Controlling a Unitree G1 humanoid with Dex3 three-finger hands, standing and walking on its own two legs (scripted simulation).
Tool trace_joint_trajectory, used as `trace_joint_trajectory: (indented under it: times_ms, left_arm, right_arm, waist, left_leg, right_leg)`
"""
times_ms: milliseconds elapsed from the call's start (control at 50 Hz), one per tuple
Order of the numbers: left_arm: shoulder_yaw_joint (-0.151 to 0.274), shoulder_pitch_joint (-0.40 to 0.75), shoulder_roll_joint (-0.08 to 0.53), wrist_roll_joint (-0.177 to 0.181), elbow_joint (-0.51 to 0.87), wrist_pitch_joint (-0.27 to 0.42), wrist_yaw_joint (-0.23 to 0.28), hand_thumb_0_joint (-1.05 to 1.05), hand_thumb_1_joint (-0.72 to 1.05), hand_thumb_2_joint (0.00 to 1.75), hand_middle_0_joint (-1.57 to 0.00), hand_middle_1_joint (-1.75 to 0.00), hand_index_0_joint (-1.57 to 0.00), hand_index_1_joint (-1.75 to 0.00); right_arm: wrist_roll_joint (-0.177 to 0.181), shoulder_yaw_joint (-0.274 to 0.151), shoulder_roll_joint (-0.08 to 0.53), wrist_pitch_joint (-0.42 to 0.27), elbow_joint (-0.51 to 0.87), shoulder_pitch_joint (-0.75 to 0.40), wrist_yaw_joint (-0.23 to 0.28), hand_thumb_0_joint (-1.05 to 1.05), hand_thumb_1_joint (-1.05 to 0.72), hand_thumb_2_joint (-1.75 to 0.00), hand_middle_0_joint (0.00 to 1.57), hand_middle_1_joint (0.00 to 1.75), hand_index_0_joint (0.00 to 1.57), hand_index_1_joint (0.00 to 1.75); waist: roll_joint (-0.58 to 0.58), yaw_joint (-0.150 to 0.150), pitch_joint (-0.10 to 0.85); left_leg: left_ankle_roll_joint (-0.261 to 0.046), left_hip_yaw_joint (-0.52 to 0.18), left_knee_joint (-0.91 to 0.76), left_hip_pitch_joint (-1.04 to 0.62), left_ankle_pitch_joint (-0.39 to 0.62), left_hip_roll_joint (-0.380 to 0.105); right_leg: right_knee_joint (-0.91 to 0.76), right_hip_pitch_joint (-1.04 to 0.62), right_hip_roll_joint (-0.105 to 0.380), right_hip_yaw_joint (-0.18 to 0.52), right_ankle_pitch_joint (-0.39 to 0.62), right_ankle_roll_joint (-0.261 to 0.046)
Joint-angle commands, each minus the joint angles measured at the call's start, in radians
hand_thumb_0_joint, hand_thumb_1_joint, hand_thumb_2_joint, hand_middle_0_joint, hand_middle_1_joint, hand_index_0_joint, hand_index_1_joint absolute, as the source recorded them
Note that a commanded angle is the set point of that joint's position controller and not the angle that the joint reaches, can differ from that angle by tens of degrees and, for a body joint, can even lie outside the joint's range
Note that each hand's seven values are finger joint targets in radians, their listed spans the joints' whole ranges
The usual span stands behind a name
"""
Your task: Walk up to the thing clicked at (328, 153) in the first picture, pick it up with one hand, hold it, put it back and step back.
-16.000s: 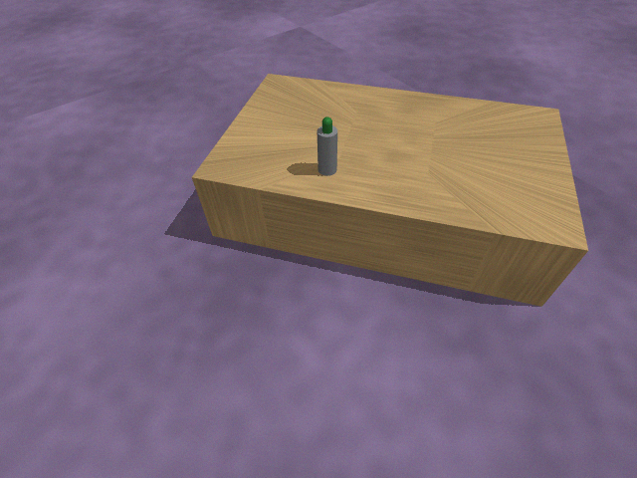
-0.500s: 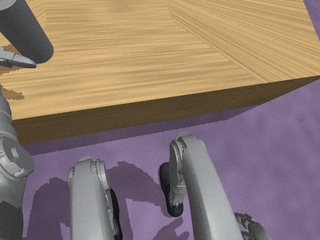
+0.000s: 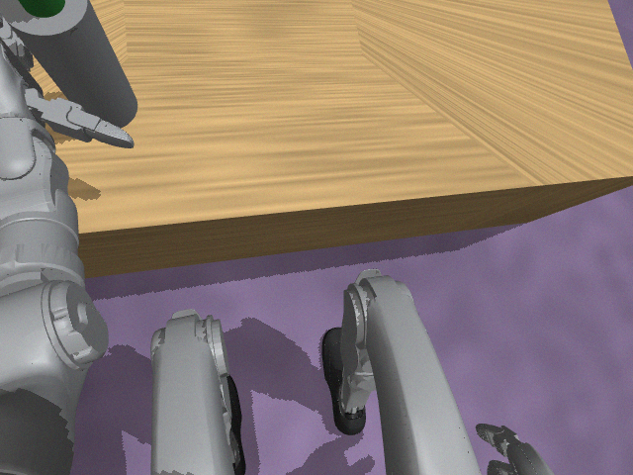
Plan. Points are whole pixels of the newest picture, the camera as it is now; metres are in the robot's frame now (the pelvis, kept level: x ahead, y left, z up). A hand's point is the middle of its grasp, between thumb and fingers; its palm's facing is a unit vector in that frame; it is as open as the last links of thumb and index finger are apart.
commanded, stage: close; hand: left
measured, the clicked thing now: (72, 47) +0.59 +0.19 +0.00
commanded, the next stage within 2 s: settle in 0.98 s
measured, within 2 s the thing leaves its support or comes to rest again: leaves its support in 1.48 s
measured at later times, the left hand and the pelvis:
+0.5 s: hand (83, 73) +0.57 +0.19 -0.01, palm faces +0.16 -0.99 -0.02, open 15.2 cm; pelvis +0.00 +0.00 -0.02, yaw +0 degrees
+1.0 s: hand (79, 73) +0.57 +0.19 -0.02, palm faces +0.17 -0.99 -0.03, open 9.5 cm; pelvis -0.01 +0.00 -0.03, yaw +0 degrees
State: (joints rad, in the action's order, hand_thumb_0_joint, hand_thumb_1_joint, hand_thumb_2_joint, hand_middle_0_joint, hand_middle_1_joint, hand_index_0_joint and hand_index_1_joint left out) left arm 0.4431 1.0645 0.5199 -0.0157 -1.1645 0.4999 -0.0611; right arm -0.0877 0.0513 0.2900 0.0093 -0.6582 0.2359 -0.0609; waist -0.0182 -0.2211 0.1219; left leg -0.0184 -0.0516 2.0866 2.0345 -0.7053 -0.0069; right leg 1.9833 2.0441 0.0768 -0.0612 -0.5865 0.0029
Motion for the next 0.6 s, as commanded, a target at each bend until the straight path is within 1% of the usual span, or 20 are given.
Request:
trace_joint_trajectory:
  times_ms: [0, 20, 80, 120, 140, 160, 200, 240, 280, 300, 320, 340, 380, 400, 420, 440, 460, 480, 520, 580]
  left_arm:
    - [0.01, 0.401, 0.195, 0.002, 0.213, 0.09, 0.013, 0.0, -0.61, 0.01, -0.16, -0.1, -0.16, -0.09]
    - [0.013, 0.411, 0.206, 0.0, 0.203, 0.093, 0.013, 0.0, -0.59, 0.06, -0.2, -0.14, -0.21, -0.13]
    - [-0.01, 0.392, 0.168, 0.001, 0.177, 0.097, 0.008, 0.0, -0.61, 0.09, -0.25, -0.19, -0.26, -0.18]
    - [-0.007, 0.4, 0.185, -0.002, 0.185, 0.102, 0.004, 0.0, -0.6, 0.11, -0.27, -0.21, -0.28, -0.2]
    - [0.007, 0.419, 0.211, -0.002, 0.221, 0.107, 0.003, 0.0, -0.58, 0.11, -0.28, -0.22, -0.29, -0.21]
    - [0.01, 0.407, 0.205, 0.002, 0.214, 0.107, 0.002, 0.0, -0.58, 0.12, -0.29, -0.23, -0.3, -0.22]
    - [-0.017, 0.417, 0.171, 0.012, 0.205, 0.103, -0.008, 0.0, -0.58, 0.15, -0.32, -0.27, -0.33, -0.26]
    - [0.001, 0.413, 0.191, 0.01, 0.182, 0.1, 0.0, 0.0, -0.56, 0.19, -0.37, -0.31, -0.38, -0.3]
    - [-0.018, 0.441, 0.175, 0.009, 0.175, 0.106, 0.003, 0.0, -0.54, 0.21, -0.38, -0.32, -0.39, -0.31]
    - [0.006, 0.449, 0.213, 0.004, 0.196, 0.11, 0.01, 0.0, -0.5, 0.22, -0.39, -0.33, -0.4, -0.33]
    - [-0.003, 0.446, 0.196, 0.001, 0.17, 0.107, 0.014, 0.0, -0.51, 0.21, -0.41, -0.34, -0.42, -0.33]
    - [0.01, 0.461, 0.218, -0.001, 0.191, 0.112, 0.018, 0.0, -0.48, 0.24, -0.42, -0.35, -0.43, -0.34]
    - [-0.021, 0.441, 0.181, -0.005, 0.142, 0.109, 0.011, 0.0, -0.43, 0.26, -0.44, -0.38, -0.45, -0.37]
    - [0.011, 0.434, 0.213, -0.003, 0.16, 0.111, 0.016, 0.0, -0.42, 0.29, -0.48, -0.42, -0.49, -0.4]
    - [0.029, 0.441, 0.241, -0.006, 0.16, 0.112, 0.02, 0.0, -0.4, 0.31, -0.5, -0.43, -0.51, -0.42]
    - [0.002, 0.456, 0.205, -0.003, 0.155, 0.11, 0.018, 0.0, -0.37, 0.31, -0.52, -0.44, -0.53, -0.43]
    - [-0.006, 0.425, 0.174, -0.003, 0.129, 0.108, 0.013, 0.0, -0.34, 0.34, -0.54, -0.47, -0.55, -0.46]
    - [-0.016, 0.402, 0.171, -0.007, 0.098, 0.103, 0.009, 0.0, -0.31, 0.37, -0.56, -0.49, -0.57, -0.48]
    - [0.015, 0.446, 0.232, -0.01, 0.144, 0.11, 0.016, 0.0, -0.23, 0.4, -0.6, -0.53, -0.61, -0.51]
    - [-0.008, 0.458, 0.193, -0.01, 0.174, 0.113, 0.016, 0.0, -0.17, 0.43, -0.66, -0.57, -0.67, -0.55]
  right_arm:
    - [-0.007, -0.072, 0.209, -0.009, 0.017, 0.206, 0.006, 0.0, -0.92, -0.9, 0.2, 0.3, 0.2, 0.3]
    - [-0.007, -0.072, 0.208, -0.006, 0.007, 0.215, 0.006, 0.0, -0.93, -0.9, 0.2, 0.3, 0.2, 0.3]
    - [-0.006, -0.069, 0.2, -0.001, 0.0, 0.211, 0.004, 0.0, -0.93, -0.9, 0.2, 0.3, 0.2, 0.3]
    - [-0.007, -0.072, 0.203, -0.001, 0.001, 0.206, 0.005, 0.0, -0.93, -0.9, 0.2, 0.3, 0.2, 0.3]
    - [-0.007, -0.073, 0.205, -0.001, 0.005, 0.211, 0.006, 0.0, -0.93, -0.9, 0.2, 0.3, 0.2, 0.3]
    - [-0.007, -0.074, 0.203, 0.0, 0.003, 0.208, 0.005, 0.0, -0.93, -0.9, 0.2, 0.3, 0.2, 0.3]
    - [-0.004, -0.069, 0.199, -0.002, 0.004, 0.199, 0.004, 0.0, -0.93, -0.9, 0.2, 0.3, 0.2, 0.3]
    - [-0.004, -0.072, 0.198, -0.001, -0.003, 0.198, 0.008, 0.0, -0.93, -0.9, 0.2, 0.3, 0.2, 0.3]
    - [-0.006, -0.067, 0.195, -0.002, -0.002, 0.186, 0.007, 0.0, -0.93, -0.9, 0.2, 0.3, 0.2, 0.3]
    - [-0.007, -0.068, 0.198, 0.0, 0.0, 0.186, 0.008, 0.0, -0.93, -0.9, 0.2, 0.3, 0.2, 0.3]
    - [-0.007, -0.068, 0.198, 0.001, -0.001, 0.188, 0.007, 0.0, -0.93, -0.9, 0.2, 0.3, 0.2, 0.3]
    - [-0.008, -0.07, 0.2, 0.001, 0.001, 0.185, 0.008, 0.0, -0.92, -0.9, 0.2, 0.3, 0.2, 0.3]
    - [-0.009, -0.062, 0.198, 0.004, -0.003, 0.187, 0.006, 0.0, -0.92, -0.9, 0.2, 0.3, 0.2, 0.3]
    - [-0.009, -0.068, 0.202, 0.002, -0.002, 0.189, 0.008, 0.0, -0.92, -0.9, 0.2, 0.3, 0.2, 0.3]
    - [-0.009, -0.066, 0.201, 0.003, 0.0, 0.192, 0.009, 0.0, -0.92, -0.9, 0.2, 0.3, 0.2, 0.3]
    - [-0.009, -0.063, 0.199, 0.003, 0.01, 0.19, 0.007, 0.0, -0.93, -0.9, 0.2, 0.3, 0.2, 0.3]
    - [-0.01, -0.062, 0.197, 0.004, 0.008, 0.194, 0.005, 0.0, -0.92, -0.9, 0.2, 0.3, 0.2, 0.3]
    - [-0.01, -0.064, 0.202, 0.005, 0.0, 0.188, 0.005, 0.0, -0.92, -0.9, 0.2, 0.3, 0.2, 0.3]
    - [-0.011, -0.064, 0.213, 0.008, -0.001, 0.199, 0.007, 0.0, -0.92, -0.9, 0.2, 0.3, 0.2, 0.3]
    - [-0.012, -0.064, 0.208, 0.009, 0.001, 0.199, 0.003, 0.0, -0.92, -0.9, 0.2, 0.3, 0.2, 0.3]
  waist:
    - [-0.227, -0.007, 0.731]
    - [-0.21, -0.014, 0.729]
    - [-0.194, -0.017, 0.7]
    - [-0.189, -0.017, 0.714]
    - [-0.191, -0.013, 0.75]
    - [-0.179, -0.01, 0.765]
    - [-0.175, -0.022, 0.731]
    - [-0.156, -0.017, 0.722]
    - [-0.169, -0.028, 0.68]
    - [-0.175, -0.018, 0.691]
    - [-0.18, -0.022, 0.693]
    - [-0.17, -0.019, 0.701]
    - [-0.181, -0.034, 0.685]
    - [-0.165, -0.019, 0.702]
    - [-0.161, -0.016, 0.72]
    - [-0.172, -0.028, 0.712]
    - [-0.17, -0.03, 0.705]
    - [-0.161, -0.026, 0.689]
    - [-0.204, -0.019, 0.709]
    - [-0.226, -0.025, 0.715]
  left_leg:
    - [0.004, 0.001, -0.246, -0.459, 0.299, 0.01]
    - [0.0, 0.005, -0.24, -0.436, 0.276, 0.012]
    - [-0.001, 0.005, -0.248, -0.413, 0.237, 0.015]
    - [-0.003, 0.014, -0.238, -0.405, 0.228, 0.016]
    - [-0.003, 0.017, -0.232, -0.407, 0.251, 0.016]
    - [-0.005, 0.02, -0.228, -0.407, 0.254, 0.016]
    - [-0.006, 0.02, -0.222, -0.384, 0.243, 0.016]
    - [-0.01, 0.026, -0.214, -0.364, 0.217, 0.015]
    - [-0.009, 0.023, -0.22, -0.343, 0.172, 0.016]
    - [-0.009, 0.021, -0.226, -0.352, 0.162, 0.017]
    - [-0.006, 0.017, -0.229, -0.368, 0.164, 0.016]
    - [-0.007, 0.016, -0.226, -0.358, 0.147, 0.016]
    - [-0.005, 0.013, -0.224, -0.358, 0.166, 0.016]
    - [-0.008, 0.018, -0.214, -0.344, 0.172, 0.018]
    - [-0.01, 0.024, -0.208, -0.337, 0.177, 0.019]
    - [-0.008, 0.021, -0.212, -0.34, 0.18, 0.019]
    - [-0.005, 0.018, -0.214, -0.344, 0.197, 0.019]
    - [-0.006, 0.017, -0.211, -0.352, 0.187, 0.017]
    - [-0.002, 0.014, -0.206, -0.374, 0.219, 0.016]
    - [0.002, 0.008, -0.21, -0.4, 0.223, 0.013]
  right_leg:
    - [-0.15, -0.435, -0.044, -0.009, 0.234, -0.047]
    - [-0.156, -0.448, -0.044, -0.005, 0.224, -0.044]
    - [-0.158, -0.433, -0.043, -0.004, 0.194, -0.044]
    - [-0.159, -0.449, -0.043, 0.0, 0.19, -0.041]
    - [-0.153, -0.479, -0.043, 0.0, 0.216, -0.042]
    - [-0.153, -0.49, -0.045, 0.003, 0.221, -0.04]
    - [-0.148, -0.472, -0.046, 0.003, 0.21, -0.041]
    - [-0.155, -0.473, -0.046, 0.009, 0.194, -0.037]
    - [-0.157, -0.44, -0.044, 0.007, 0.152, -0.037]
    - [-0.157, -0.436, -0.043, 0.005, 0.139, -0.038]
    - [-0.155, -0.426, -0.042, 0.003, 0.139, -0.039]
    - [-0.153, -0.424, -0.045, 0.002, 0.125, -0.038]
    - [-0.145, -0.414, -0.042, -0.003, 0.141, -0.039]
    - [-0.143, -0.434, -0.044, 0.001, 0.149, -0.037]
    - [-0.146, -0.45, -0.045, 0.005, 0.156, -0.035]
    - [-0.142, -0.443, -0.043, 0.003, 0.159, -0.038]
    - [-0.136, -0.442, -0.044, -0.002, 0.171, -0.038]
    - [-0.139, -0.418, -0.044, 0.0, 0.159, -0.038]
    - [-0.124, -0.405, -0.042, -0.001, 0.181, -0.042]
    - [-0.117, -0.39, -0.042, -0.008, 0.184, -0.043]
